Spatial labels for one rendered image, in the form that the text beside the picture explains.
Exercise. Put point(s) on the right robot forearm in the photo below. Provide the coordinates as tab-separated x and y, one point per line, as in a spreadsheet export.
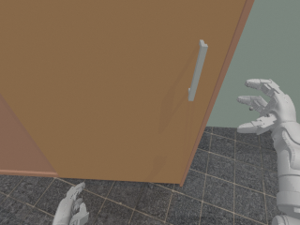
286	137

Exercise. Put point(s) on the robot left hand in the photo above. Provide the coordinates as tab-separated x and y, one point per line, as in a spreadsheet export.
65	213

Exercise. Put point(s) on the right robot upper arm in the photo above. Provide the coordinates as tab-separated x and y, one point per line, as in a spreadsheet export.
285	220

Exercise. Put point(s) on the handle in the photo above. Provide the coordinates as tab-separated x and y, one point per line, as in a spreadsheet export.
197	70

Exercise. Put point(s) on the robot right hand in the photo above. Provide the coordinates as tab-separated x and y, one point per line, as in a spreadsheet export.
280	107

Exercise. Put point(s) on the wardrobe door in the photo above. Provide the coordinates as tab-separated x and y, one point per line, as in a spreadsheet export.
18	150
102	86

